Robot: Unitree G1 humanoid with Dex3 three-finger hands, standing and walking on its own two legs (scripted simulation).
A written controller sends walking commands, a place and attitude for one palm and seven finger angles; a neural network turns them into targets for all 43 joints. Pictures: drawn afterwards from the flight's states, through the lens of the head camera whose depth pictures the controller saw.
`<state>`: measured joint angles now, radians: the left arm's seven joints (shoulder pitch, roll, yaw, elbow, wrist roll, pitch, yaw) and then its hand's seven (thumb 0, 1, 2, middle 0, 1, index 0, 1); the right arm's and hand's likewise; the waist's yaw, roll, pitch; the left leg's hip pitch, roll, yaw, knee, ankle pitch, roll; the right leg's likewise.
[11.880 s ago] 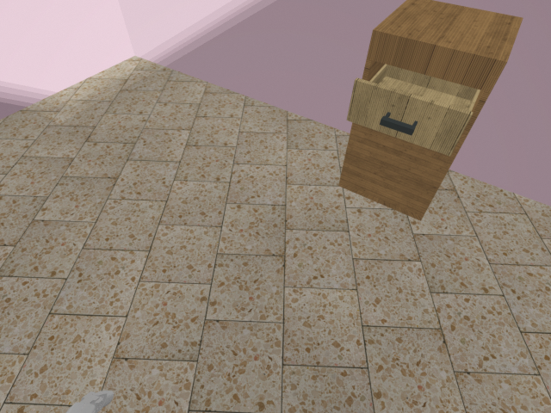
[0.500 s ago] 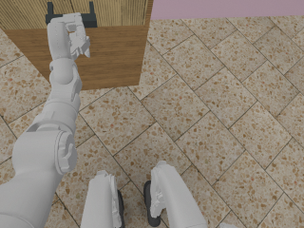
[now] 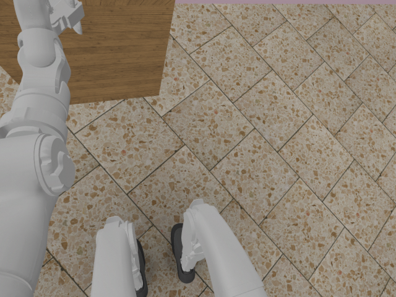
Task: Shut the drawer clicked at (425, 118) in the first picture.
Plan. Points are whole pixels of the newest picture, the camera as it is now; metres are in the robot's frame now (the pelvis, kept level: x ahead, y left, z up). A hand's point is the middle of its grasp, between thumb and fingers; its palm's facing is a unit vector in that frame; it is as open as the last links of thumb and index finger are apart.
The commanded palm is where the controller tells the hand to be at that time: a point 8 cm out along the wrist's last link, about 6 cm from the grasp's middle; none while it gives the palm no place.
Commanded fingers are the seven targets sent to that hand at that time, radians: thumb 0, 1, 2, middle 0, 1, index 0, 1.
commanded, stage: push the drawer shut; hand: left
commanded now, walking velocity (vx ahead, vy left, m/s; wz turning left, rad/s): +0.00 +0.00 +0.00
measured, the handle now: out of the picture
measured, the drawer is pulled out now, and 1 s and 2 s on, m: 0.00 0.00 0.00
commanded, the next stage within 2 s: pull the fist back off the drawer in 0.02 s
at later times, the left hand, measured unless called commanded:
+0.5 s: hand (74, 4) +0.61 +0.12 +0.04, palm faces +0.08 -1.00 -0.04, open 3.2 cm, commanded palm +0.59 +0.11 +0.04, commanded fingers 0.00 0.90 0.90 -1.40 -1.60 -1.40 -1.60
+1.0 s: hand (72, 11) +0.59 +0.12 +0.05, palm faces +0.10 -0.99 -0.03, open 3.3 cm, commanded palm +0.53 +0.15 +0.07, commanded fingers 0.00 0.90 0.90 -1.40 -1.60 -1.40 -1.60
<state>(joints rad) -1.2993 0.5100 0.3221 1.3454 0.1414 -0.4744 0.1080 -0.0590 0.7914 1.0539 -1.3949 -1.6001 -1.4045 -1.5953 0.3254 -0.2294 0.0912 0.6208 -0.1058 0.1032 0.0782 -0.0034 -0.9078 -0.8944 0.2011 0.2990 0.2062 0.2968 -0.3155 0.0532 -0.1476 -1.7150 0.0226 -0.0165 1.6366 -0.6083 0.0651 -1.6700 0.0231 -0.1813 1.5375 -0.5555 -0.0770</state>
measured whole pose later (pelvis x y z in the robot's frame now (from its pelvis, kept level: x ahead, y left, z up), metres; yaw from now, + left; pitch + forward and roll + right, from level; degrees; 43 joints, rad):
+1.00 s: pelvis +0.03 +0.01 +0.03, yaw +1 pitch +38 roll -5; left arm -0.98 0.33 0.30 0.99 0.05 -0.49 0.12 0.02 0.90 0.91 -1.39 -1.60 -1.40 -1.60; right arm 0.27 -0.23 0.03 0.58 -0.09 0.11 0.11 0.00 -0.91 -0.89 0.20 0.30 0.20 0.30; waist -0.22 0.06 -0.16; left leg -1.55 0.02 0.02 1.53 -0.64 0.07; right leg -1.52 0.04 -0.13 1.45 -0.59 -0.06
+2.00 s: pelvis +0.08 +0.02 +0.21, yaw +4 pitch -2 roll -1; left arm 0.43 0.33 0.16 -0.33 -0.07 -0.03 0.09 0.02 0.89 0.90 -1.40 -1.60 -1.40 -1.59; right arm 0.19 -0.23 0.06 0.55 0.03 -0.03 -0.07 0.01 -0.91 -0.89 0.20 0.30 0.21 0.30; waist 0.04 0.07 -0.02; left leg -0.13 -0.04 0.04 0.47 -0.31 0.06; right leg -0.13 0.03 -0.05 0.44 -0.28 -0.03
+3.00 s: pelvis +0.02 +0.02 +0.21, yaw +3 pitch +0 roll +0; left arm 0.60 0.38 0.36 -0.51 -0.04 -0.20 0.12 0.02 0.89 0.90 -1.40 -1.60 -1.41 -1.59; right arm 0.17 -0.23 -0.01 0.56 0.01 -0.02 -0.08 0.01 -0.91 -0.89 0.20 0.30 0.21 0.30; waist 0.01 0.05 -0.01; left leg -0.27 -0.06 0.07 0.47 -0.21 0.09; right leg -0.29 0.01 -0.03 0.48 -0.19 -0.01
